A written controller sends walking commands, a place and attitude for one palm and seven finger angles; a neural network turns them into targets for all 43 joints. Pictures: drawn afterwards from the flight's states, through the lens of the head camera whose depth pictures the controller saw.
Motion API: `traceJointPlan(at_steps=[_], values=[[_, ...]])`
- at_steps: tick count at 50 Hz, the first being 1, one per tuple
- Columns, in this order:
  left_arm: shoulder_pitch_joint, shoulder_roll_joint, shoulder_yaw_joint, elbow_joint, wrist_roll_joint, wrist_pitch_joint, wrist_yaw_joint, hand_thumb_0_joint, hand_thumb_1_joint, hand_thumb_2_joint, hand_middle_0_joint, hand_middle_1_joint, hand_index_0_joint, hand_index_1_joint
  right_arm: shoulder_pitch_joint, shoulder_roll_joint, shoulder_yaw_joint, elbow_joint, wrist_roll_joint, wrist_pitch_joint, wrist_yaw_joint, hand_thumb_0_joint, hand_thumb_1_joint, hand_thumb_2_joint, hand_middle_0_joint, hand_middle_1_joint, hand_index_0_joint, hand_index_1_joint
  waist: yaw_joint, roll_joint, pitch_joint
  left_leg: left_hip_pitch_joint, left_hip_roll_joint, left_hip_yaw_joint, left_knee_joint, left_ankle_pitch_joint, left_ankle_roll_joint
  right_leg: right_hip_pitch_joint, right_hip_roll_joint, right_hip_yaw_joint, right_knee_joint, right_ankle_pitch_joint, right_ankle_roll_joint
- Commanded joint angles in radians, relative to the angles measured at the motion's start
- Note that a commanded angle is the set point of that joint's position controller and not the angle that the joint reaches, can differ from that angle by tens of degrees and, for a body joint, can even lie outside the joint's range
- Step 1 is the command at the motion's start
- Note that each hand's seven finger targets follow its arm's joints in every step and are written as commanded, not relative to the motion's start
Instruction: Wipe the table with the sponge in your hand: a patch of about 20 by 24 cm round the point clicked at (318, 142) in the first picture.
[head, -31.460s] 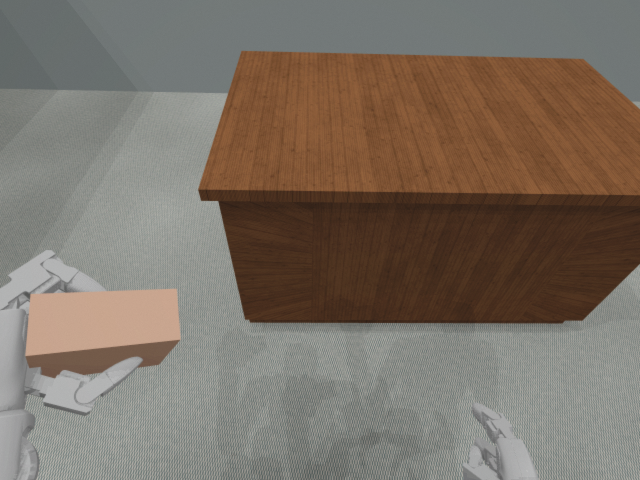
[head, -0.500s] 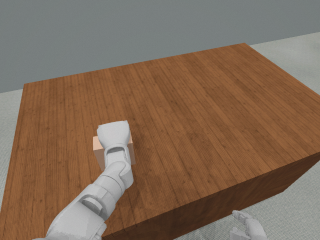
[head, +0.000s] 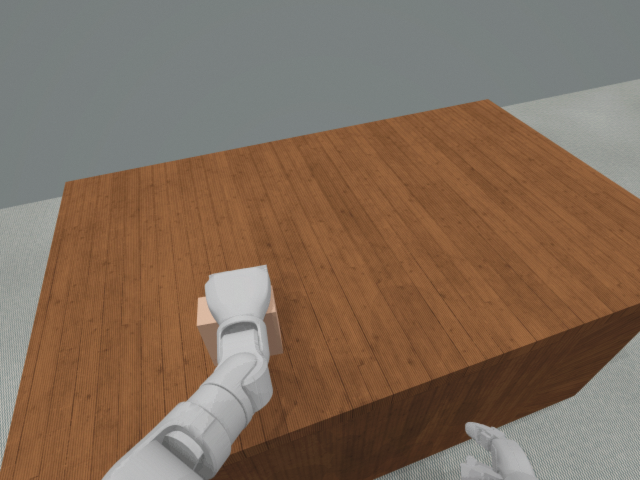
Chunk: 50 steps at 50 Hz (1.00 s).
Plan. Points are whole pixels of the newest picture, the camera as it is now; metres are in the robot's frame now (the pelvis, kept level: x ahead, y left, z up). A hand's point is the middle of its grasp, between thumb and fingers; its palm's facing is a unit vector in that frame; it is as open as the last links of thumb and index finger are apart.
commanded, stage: wipe back along the third lane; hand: left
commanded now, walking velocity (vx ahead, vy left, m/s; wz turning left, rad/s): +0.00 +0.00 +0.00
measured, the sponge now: (244, 333) +0.33 +0.16 -0.03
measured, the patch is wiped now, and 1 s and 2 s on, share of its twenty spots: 1.00 1.00 1.00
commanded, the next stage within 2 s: slide back across to the middle lane in 1.12 s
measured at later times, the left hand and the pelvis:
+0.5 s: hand (248, 333) +0.31 +0.15 +0.00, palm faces -0.03 -0.06 -1.00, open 9.5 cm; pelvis +0.00 +0.00 +0.00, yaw -1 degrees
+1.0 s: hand (248, 334) +0.31 +0.15 +0.00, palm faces -0.03 -0.05 -1.00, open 9.5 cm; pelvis -0.01 +0.00 +0.00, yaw -1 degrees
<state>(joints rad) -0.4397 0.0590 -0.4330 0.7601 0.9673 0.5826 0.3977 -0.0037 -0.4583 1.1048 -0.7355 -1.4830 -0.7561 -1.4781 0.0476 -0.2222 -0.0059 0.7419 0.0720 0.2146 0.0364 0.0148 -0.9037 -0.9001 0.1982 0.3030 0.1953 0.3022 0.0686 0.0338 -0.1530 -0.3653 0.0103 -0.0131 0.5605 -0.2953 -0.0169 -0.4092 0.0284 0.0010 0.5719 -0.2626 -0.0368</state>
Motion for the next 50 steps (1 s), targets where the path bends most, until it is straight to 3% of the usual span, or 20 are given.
traceJointPlan(at_steps=[1,7,11,12,16,17,18,20,22,25,27,30,32,34,37,40,42,45,47,50], values=[[-0.151,-0.057,-0.03,-0.1,-0.02,0.006,-0.033,0.0,0.1,1.3,-1.2,-1.6,-1.2,-1.6,-0.222,-0.103,-0.031,-0.173,0.007,-0.052,0.001,0.0,-0.9,-0.9,0.2,0.3,0.2,0.3,-0.015,-0.159,-0.121,0.05,-0.031,0.032,-0.057,0.147,0.039,0.121,-0.004,0.011,-0.105,0.186,-0.035],[-0.058,-0.004,0.022,-0.169,-0.029,0.014,-0.046,0.0,0.1,1.3,-1.2,-1.6,-1.2,-1.6,-0.246,-0.108,-0.03,-0.186,0.007,-0.054,-0.002,0.0,-0.9,-0.9,0.2,0.3,0.2,0.3,0.013,-0.169,-0.142,0.056,-0.041,0.033,-0.064,0.155,0.04,0.172,-0.004,0.044,-0.121,0.206,-0.037],[0.004,-0.016,-0.013,-0.216,-0.019,0.02,-0.056,0.0,0.1,1.3,-1.2,-1.6,-1.2,-1.6,-0.256,-0.106,-0.026,-0.198,0.009,-0.05,0.005,0.0,-0.9,-0.9,0.2,0.3,0.2,0.3,0.01,-0.168,-0.119,0.064,-0.042,0.036,-0.061,0.167,0.038,0.176,-0.007,0.046,-0.116,0.229,-0.035],[0.004,0.021,0.027,-0.234,-0.023,0.022,-0.058,0.0,0.1,1.3,-1.2,-1.6,-1.2,-1.6,-0.265,-0.109,-0.028,-0.2,0.009,-0.05,0.003,0.0,-0.9,-0.9,0.2,0.3,0.2,0.3,0.019,-0.158,-0.123,0.063,-0.044,0.032,-0.066,0.161,0.039,0.181,-0.005,0.06,-0.126,0.222,-0.038],[-0.006,-0.007,-0.017,-0.244,-0.003,0.025,-0.061,0.0,0.1,1.3,-1.2,-1.6,-1.2,-1.6,-0.258,-0.106,-0.025,-0.197,0.01,-0.053,0.004,0.0,-0.9,-0.9,0.2,0.3,0.2,0.3,0.004,-0.159,-0.106,0.069,-0.044,0.036,-0.06,0.168,0.039,0.164,-0.004,0.052,-0.113,0.24,-0.037],[0.014,0.05,0.045,-0.254,-0.004,0.026,-0.06,0.0,0.1,1.3,-1.2,-1.6,-1.2,-1.6,-0.264,-0.113,-0.028,-0.194,0.008,-0.051,0.003,0.0,-0.9,-0.9,0.2,0.3,0.2,0.3,0.021,-0.156,-0.119,0.067,-0.045,0.028,-0.064,0.174,0.037,0.175,0.0,0.065,-0.115,0.246,-0.043],[0.014,0.001,-0.009,-0.257,0.007,0.027,-0.061,0.0,0.1,1.3,-1.2,-1.6,-1.2,-1.6,-0.262,-0.107,-0.025,-0.2,0.008,-0.049,0.005,0.0,-0.9,-0.9,0.2,0.3,0.2,0.3,0.01,-0.149,-0.123,0.07,-0.044,0.035,-0.061,0.181,0.038,0.176,-0.005,0.052,-0.101,0.257,-0.038],[0.01,-0.014,-0.022,-0.264,0.005,0.025,-0.061,0.0,0.1,1.3,-1.2,-1.6,-1.2,-1.6,-0.263,-0.106,-0.026,-0.2,0.01,-0.052,0.008,0.0,-0.9,-0.9,0.2,0.3,0.2,0.3,0.005,-0.151,-0.113,0.072,-0.043,0.035,-0.056,0.183,0.038,0.163,-0.002,0.048,-0.099,0.263,-0.038],[0.012,0.028,0.018,-0.27,0.009,0.027,-0.062,0.0,0.1,1.3,-1.2,-1.6,-1.2,-1.6,-0.268,-0.113,-0.028,-0.198,0.008,-0.05,0.007,0.0,-0.9,-0.9,0.2,0.3,0.2,0.3,0.017,-0.146,-0.119,0.066,-0.042,0.025,-0.061,0.177,0.036,0.159,0.004,0.056,-0.101,0.243,-0.045],[-0.021,-0.011,-0.027,-0.255,0.015,0.029,-0.06,0.0,0.1,1.3,-1.2,-1.6,-1.2,-1.6,-0.261,-0.106,-0.026,-0.197,0.011,-0.054,0.006,0.0,-0.9,-0.9,0.2,0.3,0.2,0.3,0.0,-0.145,-0.112,0.067,-0.042,0.032,-0.055,0.164,0.039,0.14,0.002,0.044,-0.098,0.219,-0.039],[0.004,0.052,0.043,-0.253,0.013,0.032,-0.056,0.0,0.1,1.3,-1.2,-1.6,-1.2,-1.6,-0.262,-0.114,-0.029,-0.192,0.007,-0.054,0.004,0.0,-0.9,-0.9,0.2,0.3,0.2,0.3,0.021,-0.152,-0.132,0.057,-0.042,0.024,-0.058,0.169,0.035,0.154,0.006,0.054,-0.096,0.226,-0.045],[-0.018,-0.018,-0.024,-0.24,0.019,0.032,-0.054,0.0,0.1,1.3,-1.2,-1.6,-1.2,-1.6,-0.255,-0.106,-0.027,-0.194,0.01,-0.056,0.006,0.0,-0.9,-0.9,0.2,0.3,0.2,0.3,0.003,-0.156,-0.12,0.056,-0.04,0.028,-0.051,0.168,0.036,0.132,0.005,0.032,-0.083,0.221,-0.041],[0.012,0.023,0.024,-0.244,0.018,0.033,-0.052,0.0,0.1,1.3,-1.2,-1.6,-1.2,-1.6,-0.259,-0.113,-0.03,-0.194,0.006,-0.055,0.007,0.0,-0.9,-0.9,0.2,0.3,0.2,0.3,0.024,-0.153,-0.142,0.052,-0.038,0.021,-0.054,0.181,0.034,0.144,0.009,0.039,-0.077,0.235,-0.048],[0.004,-0.026,-0.028,-0.247,0.016,0.035,-0.05,0.0,0.1,1.3,-1.2,-1.6,-1.2,-1.6,-0.258,-0.105,-0.028,-0.204,0.009,-0.055,0.009,0.0,-0.9,-0.9,0.2,0.3,0.2,0.3,0.011,-0.158,-0.138,0.053,-0.038,0.028,-0.047,0.173,0.036,0.138,0.006,0.024,-0.073,0.224,-0.042],[-0.01,0.023,0.024,-0.241,0.013,0.036,-0.046,0.0,0.1,1.3,-1.2,-1.6,-1.2,-1.6,-0.257,-0.113,-0.031,-0.192,0.006,-0.055,0.007,0.0,-0.9,-0.9,0.2,0.3,0.2,0.3,0.018,-0.152,-0.135,0.045,-0.037,0.022,-0.052,0.156,0.035,0.129,0.011,0.039,-0.083,0.194,-0.046],[-0.029,-0.031,-0.03,-0.217,0.015,0.04,-0.045,0.0,0.1,1.3,-1.2,-1.6,-1.2,-1.6,-0.255,-0.105,-0.029,-0.192,0.011,-0.057,0.008,0.0,-0.9,-0.9,0.2,0.3,0.2,0.3,0.001,-0.156,-0.107,0.046,-0.035,0.028,-0.047,0.142,0.036,0.101,0.009,0.021,-0.081,0.163,-0.041],[-0.018,0.006,0.01,-0.225,0.007,0.043,-0.044,0.0,0.1,1.3,-1.2,-1.6,-1.2,-1.6,-0.259,-0.11,-0.029,-0.195,0.01,-0.057,0.007,0.0,-0.9,-0.9,0.2,0.3,0.2,0.3,0.019,-0.148,-0.122,0.039,-0.035,0.022,-0.056,0.135,0.034,0.11,0.013,0.028,-0.085,0.147,-0.046],[-0.036,-0.031,-0.027,-0.21,0.008,0.04,-0.042,0.0,0.1,1.3,-1.2,-1.6,-1.2,-1.6,-0.249,-0.105,-0.028,-0.194,0.011,-0.06,0.007,0.0,-0.9,-0.9,0.2,0.3,0.2,0.3,0.006,-0.141,-0.121,0.043,-0.036,0.028,-0.048,0.136,0.036,0.103,0.01,0.018,-0.078,0.154,-0.042],[-0.026,0.024,0.034,-0.208,0.002,0.04,-0.04,0.0,0.1,1.3,-1.2,-1.6,-1.2,-1.6,-0.251,-0.112,-0.031,-0.19,0.008,-0.059,0.005,0.0,-0.9,-0.9,0.2,0.3,0.2,0.3,0.022,-0.148,-0.133,0.033,-0.036,0.023,-0.053,0.134,0.034,0.117,0.012,0.032,-0.083,0.153,-0.046],[-0.011,-0.029,-0.02,-0.205,0.0,0.039,-0.041,0.0,0.1,1.3,-1.2,-1.6,-1.2,-1.6,-0.251,-0.105,-0.027,-0.197,0.011,-0.058,0.007,0.0,-0.9,-0.9,0.2,0.3,0.2,0.3,0.009,-0.16,-0.118,0.035,-0.037,0.031,-0.047,0.136,0.035,0.115,0.007,0.025,-0.083,0.163,-0.039]])
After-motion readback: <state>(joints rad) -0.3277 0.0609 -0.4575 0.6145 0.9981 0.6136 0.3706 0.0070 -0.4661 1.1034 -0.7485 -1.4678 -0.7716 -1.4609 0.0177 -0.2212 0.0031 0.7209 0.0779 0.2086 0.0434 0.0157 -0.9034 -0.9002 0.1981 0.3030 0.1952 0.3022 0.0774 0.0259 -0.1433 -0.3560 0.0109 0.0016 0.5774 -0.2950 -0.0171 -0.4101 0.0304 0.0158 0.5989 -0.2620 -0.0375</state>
